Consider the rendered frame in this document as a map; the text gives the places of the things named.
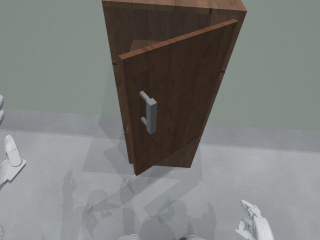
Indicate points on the handle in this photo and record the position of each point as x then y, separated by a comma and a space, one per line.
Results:
151, 113

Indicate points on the cupboard door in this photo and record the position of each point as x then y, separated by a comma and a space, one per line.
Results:
181, 75

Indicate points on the robot left hand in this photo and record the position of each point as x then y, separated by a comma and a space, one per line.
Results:
10, 168

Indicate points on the robot right hand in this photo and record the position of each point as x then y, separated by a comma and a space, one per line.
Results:
258, 229

